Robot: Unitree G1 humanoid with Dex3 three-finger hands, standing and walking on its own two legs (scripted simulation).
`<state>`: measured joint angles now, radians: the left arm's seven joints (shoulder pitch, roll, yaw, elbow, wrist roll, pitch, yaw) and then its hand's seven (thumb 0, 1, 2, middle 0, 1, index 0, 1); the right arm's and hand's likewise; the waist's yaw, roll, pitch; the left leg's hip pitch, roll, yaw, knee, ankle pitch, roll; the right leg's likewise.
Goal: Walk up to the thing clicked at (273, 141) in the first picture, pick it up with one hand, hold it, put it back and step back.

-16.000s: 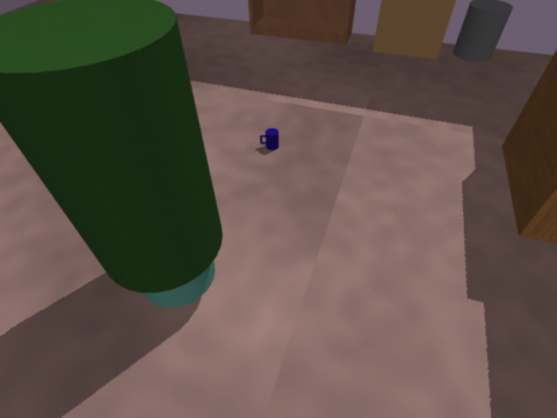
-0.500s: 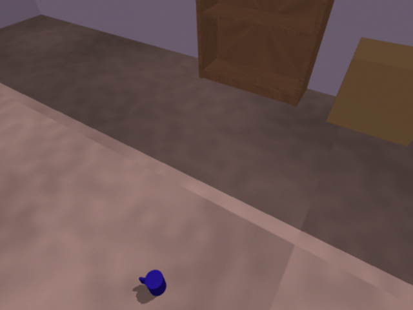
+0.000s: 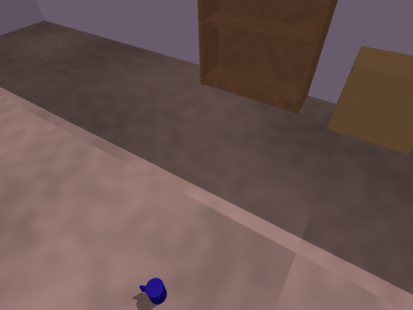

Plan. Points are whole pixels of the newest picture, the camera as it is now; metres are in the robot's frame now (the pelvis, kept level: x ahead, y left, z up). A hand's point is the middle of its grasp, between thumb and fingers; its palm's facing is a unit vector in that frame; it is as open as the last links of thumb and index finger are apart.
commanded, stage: walk up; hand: left
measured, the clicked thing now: (152, 290) +0.39 +0.27 -0.73
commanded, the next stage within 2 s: stand in 0.46 s
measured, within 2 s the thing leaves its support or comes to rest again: neither
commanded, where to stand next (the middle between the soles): +0.02 +0.00 m, yaw +0 degrees
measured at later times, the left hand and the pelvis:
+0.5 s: hand out of the picture +0.09 +0.25 -0.15, palm faces -0.01 -0.94 -0.35, open 7.4 cm; pelvis +0.01 +0.00 +0.00, yaw +0 degrees
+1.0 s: hand out of the picture +0.07 +0.24 -0.15, palm faces -0.03 -0.94 -0.34, open 7.4 cm; pelvis +0.00 -0.01 +0.00, yaw +0 degrees
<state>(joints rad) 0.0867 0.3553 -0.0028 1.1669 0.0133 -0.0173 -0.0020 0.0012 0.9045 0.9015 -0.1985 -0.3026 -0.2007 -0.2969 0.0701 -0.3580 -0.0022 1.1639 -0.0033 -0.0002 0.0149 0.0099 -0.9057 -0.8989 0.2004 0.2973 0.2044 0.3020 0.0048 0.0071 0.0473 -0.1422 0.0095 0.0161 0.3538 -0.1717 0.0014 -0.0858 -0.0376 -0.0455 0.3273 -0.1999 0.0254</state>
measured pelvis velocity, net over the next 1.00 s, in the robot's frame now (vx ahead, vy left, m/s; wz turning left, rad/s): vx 0.00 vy -0.01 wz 0.00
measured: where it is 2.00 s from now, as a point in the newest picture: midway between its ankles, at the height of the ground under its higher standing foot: outside the picture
